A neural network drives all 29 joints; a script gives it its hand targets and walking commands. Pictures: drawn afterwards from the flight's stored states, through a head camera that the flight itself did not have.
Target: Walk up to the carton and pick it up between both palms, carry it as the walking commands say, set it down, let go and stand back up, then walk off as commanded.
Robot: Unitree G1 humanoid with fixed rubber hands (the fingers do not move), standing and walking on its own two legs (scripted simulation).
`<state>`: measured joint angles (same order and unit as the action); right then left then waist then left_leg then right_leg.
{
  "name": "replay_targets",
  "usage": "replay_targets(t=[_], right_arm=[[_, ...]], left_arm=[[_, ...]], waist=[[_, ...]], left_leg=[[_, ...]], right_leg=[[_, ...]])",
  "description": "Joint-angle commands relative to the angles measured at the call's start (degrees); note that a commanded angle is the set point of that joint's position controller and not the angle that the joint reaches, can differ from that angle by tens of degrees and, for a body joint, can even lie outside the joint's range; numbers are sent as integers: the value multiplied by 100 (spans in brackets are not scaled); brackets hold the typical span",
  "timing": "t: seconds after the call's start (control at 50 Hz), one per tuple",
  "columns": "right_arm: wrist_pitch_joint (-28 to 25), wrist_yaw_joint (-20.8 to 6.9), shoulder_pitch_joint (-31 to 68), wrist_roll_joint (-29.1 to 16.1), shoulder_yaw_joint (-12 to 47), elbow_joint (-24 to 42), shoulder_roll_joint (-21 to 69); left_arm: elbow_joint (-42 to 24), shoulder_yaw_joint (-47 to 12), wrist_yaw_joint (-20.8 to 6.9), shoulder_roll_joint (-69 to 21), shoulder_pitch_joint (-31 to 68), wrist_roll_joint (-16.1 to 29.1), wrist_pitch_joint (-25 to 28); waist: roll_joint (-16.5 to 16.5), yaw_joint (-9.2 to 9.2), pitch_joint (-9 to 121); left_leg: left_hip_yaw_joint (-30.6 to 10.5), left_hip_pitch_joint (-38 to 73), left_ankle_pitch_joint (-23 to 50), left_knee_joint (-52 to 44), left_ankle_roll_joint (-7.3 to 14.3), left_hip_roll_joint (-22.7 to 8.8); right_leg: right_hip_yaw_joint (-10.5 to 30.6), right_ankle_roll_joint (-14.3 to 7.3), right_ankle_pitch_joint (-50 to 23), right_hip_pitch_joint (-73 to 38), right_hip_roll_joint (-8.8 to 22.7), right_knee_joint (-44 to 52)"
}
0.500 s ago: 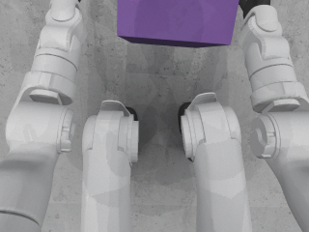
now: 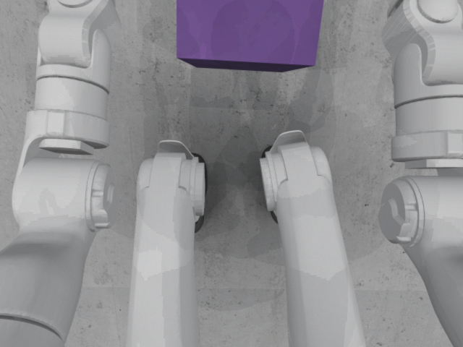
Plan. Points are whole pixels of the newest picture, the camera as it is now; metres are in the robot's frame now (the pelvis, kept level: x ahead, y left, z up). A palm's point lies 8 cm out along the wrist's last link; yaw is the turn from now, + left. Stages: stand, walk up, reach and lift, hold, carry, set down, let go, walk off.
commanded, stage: set down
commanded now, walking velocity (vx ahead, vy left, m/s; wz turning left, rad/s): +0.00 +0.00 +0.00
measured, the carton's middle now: out of the picture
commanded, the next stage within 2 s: let go in 0.88 s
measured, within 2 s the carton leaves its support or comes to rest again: neither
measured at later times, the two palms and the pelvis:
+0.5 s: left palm out of the picture +0.56 +0.14 +0.00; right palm out of the picture +0.52 -0.22 +0.01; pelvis -0.01 +0.00 +0.12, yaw +0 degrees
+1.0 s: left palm out of the picture +0.56 +0.15 +0.09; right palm out of the picture +0.51 -0.21 +0.10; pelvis +0.01 +0.00 +0.23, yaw +0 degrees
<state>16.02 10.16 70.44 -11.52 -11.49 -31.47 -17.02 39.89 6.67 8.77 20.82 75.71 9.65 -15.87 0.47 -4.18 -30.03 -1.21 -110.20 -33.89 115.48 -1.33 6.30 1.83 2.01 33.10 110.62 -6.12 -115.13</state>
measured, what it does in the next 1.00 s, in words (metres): rises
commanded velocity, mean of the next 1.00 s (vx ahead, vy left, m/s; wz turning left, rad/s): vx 0.00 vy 0.00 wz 0.00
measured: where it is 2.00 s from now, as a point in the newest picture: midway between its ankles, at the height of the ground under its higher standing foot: (236, 202)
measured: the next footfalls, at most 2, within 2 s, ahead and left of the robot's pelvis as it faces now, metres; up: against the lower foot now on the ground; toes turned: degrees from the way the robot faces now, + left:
none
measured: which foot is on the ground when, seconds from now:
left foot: down 0.00-1.00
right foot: down 0.00-1.00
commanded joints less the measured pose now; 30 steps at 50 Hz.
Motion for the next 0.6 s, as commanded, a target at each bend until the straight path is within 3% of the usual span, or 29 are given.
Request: replay_targets(t=[0.0, 0.02, 0.04, 0.06, 0.1, 0.12, 0.14, 0.16, 0.18, 0.2, 0.22, 0.24, 0.26, 0.28, 0.3, 0.32, 0.34, 0.36, 0.38, 0.4, 0.42, 0.44, 0.46, 0.48, 0.5, 0.52, 0.54, 0.56, 0.58], right_arm=[[46, -30, 1923, -62, 98, 1618, -640], [112, 30, 1631, 15, -91, 1177, -655], [118, 25, 1968, -39, -61, 1551, -711], [211, 0, 1544, 158, -151, 801, -562], [245, -52, 1735, 151, -142, 761, -592], [200, -33, 1621, 269, -216, 792, -502], [216, -8, 1670, 249, -302, 1238, -682], [221, -14, 1641, 186, -138, 1096, -476], [156, -5, 1552, 354, -515, 1264, -867], [175, -17, 1645, 214, -445, 1471, -785], [177, -11, 1453, 333, -625, 1259, -978], [260, -11, 1743, 153, -383, 1555, -976], [277, 22, 1821, 350, -455, 1658, -1142], [368, 3, 1865, 281, -460, 1670, -1216], [390, -63, 1784, 163, -314, 1311, -1046], [403, -46, 2021, 355, -427, 1444, -1124], [489, -96, 1951, 255, -357, 1165, -926], [473, -124, 2071, 106, -283, 1799, -1011], [506, -116, 2013, 95, -257, 1934, -1090], [588, -124, 1949, -19, -165, 1650, -911], [613, -170, 2033, -189, 47, 1878, -740], [670, -190, 1994, -174, -39, 1530, -723], [734, -252, 1750, -185, -50, 951, -763], [682, -241, 1670, -2, -125, 1455, -806], [741, -213, 1782, 151, -163, 972, -811], [704, -200, 1533, -9, -272, 1674, -854], [723, -227, 1278, 192, -265, 957, -824], [648, -237, 1301, 139, -315, 1343, -872], [613, -202, 1495, 304, -399, 1704, -1021]], left_arm=[[-1627, 227, -111, 790, 2215, 82, 38], [-1324, 369, -106, 963, 2131, -118, -36], [-1091, 184, -126, 887, 2094, -88, -87], [-877, 159, -151, 839, 2050, -169, -147], [-777, 168, -177, 786, 2049, -201, -194], [-822, 299, -206, 762, 1933, -327, -109], [-1110, 269, -217, 800, 2002, -124, -150], [-1000, 303, -208, 887, 1877, -344, -111], [-1367, 327, -155, 878, 2061, -256, -118], [-1580, 349, -102, 896, 2098, -293, -168], [-1820, 275, -93, 936, 2272, -310, -148], [-1620, 353, -108, 1025, 2059, -275, -220], [-1803, 271, -115, 862, 2297, -98, -297], [-1591, 102, -81, 879, 2255, -135, -381], [-1217, 169, -124, 909, 2124, -213, -450], [-1212, 194, -99, 920, 2260, -108, -464], [-1445, 258, -128, 888, 2486, -184, -484], [-1723, 269, -131, 1022, 2409, -153, -473], [-1954, 105, -125, 944, 2439, 141, -508], [-1712, 329, -119, 1268, 2371, -67, -509], [-1553, 332, -191, 1147, 2228, 0, -553], [-1776, 217, -175, 972, 2462, -147, -577], [-1003, 273, -227, 952, 2188, -268, -705], [-1543, 150, -279, 733, 2073, -142, -685], [-1006, 302, -321, 961, 2301, -240, -697], [-2143, 423, -262, 1314, 2197, -392, -592], [-1433, 314, -272, 1000, 1989, -345, -631], [-1796, 329, -312, 1007, 1881, -342, -567], [-1797, 446, -326, 1085, 1972, -297, -584]], waist=[[-111, -42, 12261], [74, -59, 12070], [187, 26, 12137], [156, -232, 11939], [294, -185, 11743], [323, -29, 11583], [75, -310, 12285], [192, 27, 12216], [311, -384, 12589], [303, -274, 12904], [587, -501, 12813], [331, -192, 12707], [200, -456, 12871], [535, -390, 12782], [436, -281, 12288], [212, -411, 12039], [272, -294, 12026], [41, -214, 12522], [-75, -495, 13001], [-102, -120, 12713], [-328, -2, 12730], [297, -77, 12983], [336, -84, 12343], [208, -290, 12787], [111, -200, 12235], [430, -12, 13345], [375, -207, 12740], [670, -281, 12861], [343, -301, 13027]], left_leg=[[360, 4246, 2117, -1435, 171, -34], [430, 4208, 2042, -1464, 111, -48], [426, 4167, 2128, -1586, 111, -44], [413, 4213, 2056, -1701, 120, 1], [313, 4593, 1910, -1957, 106, -63], [428, 4515, 2030, -1983, 92, -6], [441, 4843, 2093, -1934, 106, -22], [503, 4749, 2333, -2071, 103, 3], [408, 5192, 2502, -2097, 56, 20], [313, 5511, 2559, -2224, 52, 3], [286, 5839, 2442, -2391, 21, -6], [336, 5732, 2492, -2394, 35, 7], [293, 5850, 2458, -2492, 15, 12], [303, 5992, 2392, -2655, 16, -13], [279, 5787, 2302, -2683, 23, -70], [208, 5822, 2060, -2936, 55, -18], [195, 5861, 1973, -2996, 54, -39], [236, 6259, 2297, -3127, 44, -61], [244, 6479, 2490, -3077, 64, -32], [311, 6198, 2469, -3075, 130, -13], [266, 6289, 2450, -3244, 183, -71], [259, 6606, 2628, -3379, 75, -64], [303, 6266, 1949, -3492, 76, -82], [178, 6697, 2442, -3734, 59, -62], [196, 6419, 2225, -3822, 58, -71], [217, 7305, 2852, -3979, 35, -77], [190, 7068, 2720, -4038, 6, -93], [220, 7348, 2821, -4077, 2, -122], [202, 7388, 2900, -4143, 30, -39]], right_leg=[[-464, -10, -2699, -5064, 149, 1617], [-503, 14, -2703, -4960, 140, 1695], [-464, 7, -2748, -4938, 134, 1760], [-580, 60, -2711, -4820, 115, 1768], [-618, 0, -2231, -4345, 151, 1981], [-438, 4, -2284, -4455, 147, 2214], [-534, 37, -2465, -4941, 103, 2264], [-463, 91, -2674, -4971, 82, 2291], [-601, 67, -2939, -5044, 18, 2257], [-651, 41, -2983, -5043, 12, 2300], [-737, -25, -2757, -4867, 5, 2423], [-676, 22, -2678, -4962, 50, 2546], [-703, -29, -2651, -5151, 70, 2674], [-686, -51, -2571, -5155, 87, 2765], [-639, -23, -2439, -4895, 155, 2857], [-671, -35, -2157, -4990, 71, 3046], [-650, -20, -2034, -4916, 154, 3118], [-663, 24, -2359, -5325, 139, 3295], [-665, -6, -2611, -5656, 146, 3305], [-594, 60, -2588, -5586, 177, 3275], [-594, 81, -2448, -5688, 162, 3446], [-484, 3, -2712, -5699, 148, 3520], [-569, 59, -2088, -5325, 229, 3675], [-561, -36, -2685, -5961, 179, 3885], [-527, 26, -2282, -5709, 212, 4020], [-461, 45, -2986, -6271, 143, 4067], [-538, 3, -2815, -5992, 129, 4142], [-465, -5, -2991, -6106, 129, 4237], [-487, -17, -3020, -6416, 100, 4398]])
